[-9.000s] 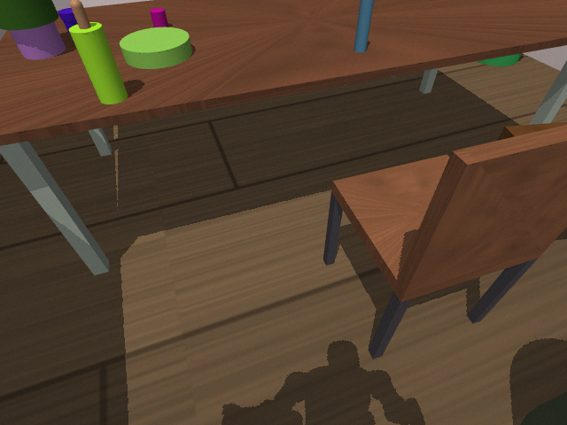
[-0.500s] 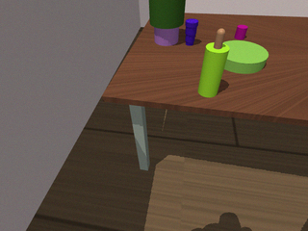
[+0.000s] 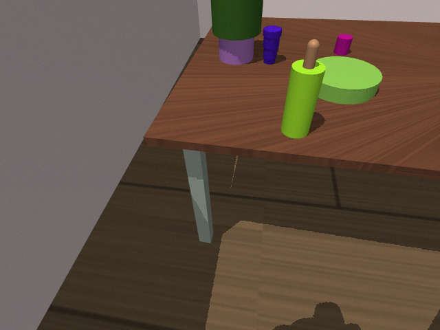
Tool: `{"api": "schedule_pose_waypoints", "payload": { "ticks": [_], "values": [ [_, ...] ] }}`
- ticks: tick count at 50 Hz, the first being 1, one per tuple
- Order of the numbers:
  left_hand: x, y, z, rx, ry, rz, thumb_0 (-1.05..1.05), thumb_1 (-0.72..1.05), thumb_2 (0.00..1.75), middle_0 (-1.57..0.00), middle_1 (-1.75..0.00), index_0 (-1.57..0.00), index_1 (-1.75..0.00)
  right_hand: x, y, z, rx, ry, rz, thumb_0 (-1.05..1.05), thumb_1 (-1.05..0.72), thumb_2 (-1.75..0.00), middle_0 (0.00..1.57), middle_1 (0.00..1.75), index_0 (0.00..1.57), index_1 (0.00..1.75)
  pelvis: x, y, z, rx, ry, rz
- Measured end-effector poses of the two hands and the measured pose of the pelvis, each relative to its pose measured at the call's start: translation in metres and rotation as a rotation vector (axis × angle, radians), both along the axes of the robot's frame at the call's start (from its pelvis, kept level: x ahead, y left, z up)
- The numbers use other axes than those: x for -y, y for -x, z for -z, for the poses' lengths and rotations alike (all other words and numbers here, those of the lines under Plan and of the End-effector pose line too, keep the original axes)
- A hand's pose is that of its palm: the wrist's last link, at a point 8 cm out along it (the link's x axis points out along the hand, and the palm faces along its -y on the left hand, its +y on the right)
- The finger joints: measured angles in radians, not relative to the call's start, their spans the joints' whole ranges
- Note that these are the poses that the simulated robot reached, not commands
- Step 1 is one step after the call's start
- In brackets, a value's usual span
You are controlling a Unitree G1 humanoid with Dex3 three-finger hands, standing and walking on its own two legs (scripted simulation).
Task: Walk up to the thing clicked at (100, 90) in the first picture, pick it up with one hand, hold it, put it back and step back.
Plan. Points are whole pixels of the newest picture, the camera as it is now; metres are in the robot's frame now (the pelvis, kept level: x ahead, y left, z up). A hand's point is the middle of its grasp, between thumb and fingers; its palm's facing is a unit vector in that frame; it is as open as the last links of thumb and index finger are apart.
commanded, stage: stand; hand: right
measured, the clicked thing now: (303, 90) +0.68 -0.21 +0.10
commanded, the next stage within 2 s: walk up in 0.78 s
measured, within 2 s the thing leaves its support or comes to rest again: neither
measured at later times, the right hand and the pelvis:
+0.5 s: hand out of the picture +0.06 -0.25 -0.16, palm faces -0.04 +0.94 -0.33, open 7.4 cm; pelvis +0.00 +0.00 +0.00, yaw +0 degrees
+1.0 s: hand out of the picture +0.09 -0.25 -0.15, palm faces -0.03 +0.93 -0.38, open 7.4 cm; pelvis +0.02 +0.04 -0.01, yaw -3 degrees
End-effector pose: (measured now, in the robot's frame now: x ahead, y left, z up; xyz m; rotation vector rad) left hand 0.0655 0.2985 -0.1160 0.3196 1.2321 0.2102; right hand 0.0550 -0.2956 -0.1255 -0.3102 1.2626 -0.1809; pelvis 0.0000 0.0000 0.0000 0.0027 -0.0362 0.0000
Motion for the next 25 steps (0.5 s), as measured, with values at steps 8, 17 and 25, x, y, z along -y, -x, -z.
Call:
{"api": "schedule_pose_waypoints", "payload": {
  "ticks": [8, 17, 25],
  "values": [
    [0.0007, -0.0014, 0.0005, 0.001, 0.001, 0.002, 0.0, 0.91, 0.9, -0.2, -0.3, -0.21, -0.3, 0.0009, -0.0017, -0.0006, 0.005, 0.003, 0.001, 0.01, -0.9, -0.9, 0.2, 0.3, 0.2, 0.3, 0.0002, -0.001, 0.0002, -0.001, 0.001, 0.001],
    [0.0007, -0.0036, 0.0004, 0.005, 0.002, 0.004, 0.0, 0.91, 0.9, -0.2, -0.3, -0.21, -0.3, 0.0006, -0.0028, -0.0012, 0.008, 0.005, 0.001, 0.01, -0.9, -0.9, 0.2, 0.3, 0.2, 0.3, -0.0004, -0.0016, 0.0, 0.0, 0.001, 0.002],
    [-0.0001, -0.0033, 0.0005, 0.003, 0.003, 0.003, 0.0, 0.91, 0.9, -0.2, -0.3, -0.21, -0.3, -0.0003, -0.0027, -0.0012, 0.005, 0.003, -0.001, 0.01, -0.9, -0.9, 0.2, 0.3, 0.2, 0.3, -0.0006, -0.0017, 0.0, 0.0, 0.001, 0.002]
  ]
}}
